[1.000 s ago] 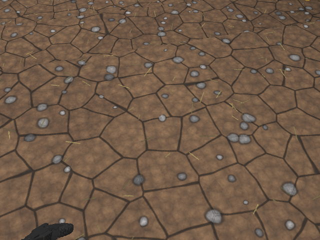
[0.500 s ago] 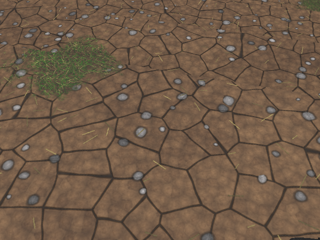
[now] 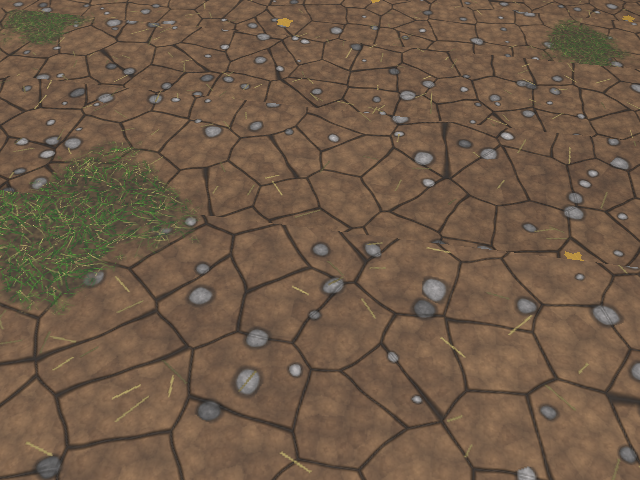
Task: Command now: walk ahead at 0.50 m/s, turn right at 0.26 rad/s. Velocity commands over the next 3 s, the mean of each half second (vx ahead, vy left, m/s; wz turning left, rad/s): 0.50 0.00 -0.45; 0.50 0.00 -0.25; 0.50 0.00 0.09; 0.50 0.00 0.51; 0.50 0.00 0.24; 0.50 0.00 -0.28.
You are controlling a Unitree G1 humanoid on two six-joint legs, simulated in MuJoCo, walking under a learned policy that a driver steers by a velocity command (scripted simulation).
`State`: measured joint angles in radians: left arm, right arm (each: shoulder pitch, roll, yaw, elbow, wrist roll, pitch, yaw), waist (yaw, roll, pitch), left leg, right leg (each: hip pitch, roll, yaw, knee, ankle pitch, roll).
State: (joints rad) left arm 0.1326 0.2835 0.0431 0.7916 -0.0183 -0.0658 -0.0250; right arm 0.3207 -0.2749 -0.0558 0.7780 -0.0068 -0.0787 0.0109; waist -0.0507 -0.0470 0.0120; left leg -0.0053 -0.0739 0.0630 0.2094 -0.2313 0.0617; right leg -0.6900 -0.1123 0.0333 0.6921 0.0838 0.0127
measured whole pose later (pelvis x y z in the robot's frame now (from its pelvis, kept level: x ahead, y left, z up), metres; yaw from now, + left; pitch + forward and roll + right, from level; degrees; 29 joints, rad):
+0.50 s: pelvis +0.29 -0.07 +0.00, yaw -16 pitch +2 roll +0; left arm 0.32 0.28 0.06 0.74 -0.02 -0.05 0.00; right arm 0.08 -0.29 -0.04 0.68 -0.01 -0.09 0.00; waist 0.06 0.03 0.03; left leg -0.65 0.08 -0.11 0.67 -0.02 -0.07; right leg -0.16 0.11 0.13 0.36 -0.22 -0.08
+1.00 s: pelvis +0.57 -0.11 +0.00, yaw -23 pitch +3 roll +2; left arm 0.12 0.22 -0.01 0.74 0.08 -0.07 -0.07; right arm 0.45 -0.21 0.00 0.86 -0.06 -0.12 0.06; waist -0.11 -0.03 -0.03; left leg -0.07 -0.06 0.03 0.27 -0.26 0.06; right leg -0.68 -0.07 0.02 0.67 0.01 -0.02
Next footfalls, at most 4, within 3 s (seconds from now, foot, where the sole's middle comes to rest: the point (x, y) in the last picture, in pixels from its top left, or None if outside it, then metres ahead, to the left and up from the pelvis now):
0.16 right None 0.27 -0.15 -0.78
0.64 left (315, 441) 0.57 0.00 -0.78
1.12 right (454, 363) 0.75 -0.33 -0.78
1.62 left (382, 266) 1.04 -0.20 -0.78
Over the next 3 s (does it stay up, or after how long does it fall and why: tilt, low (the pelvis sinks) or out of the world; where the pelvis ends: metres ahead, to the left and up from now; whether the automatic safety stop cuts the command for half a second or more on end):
stays up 1.66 -0.33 -0.19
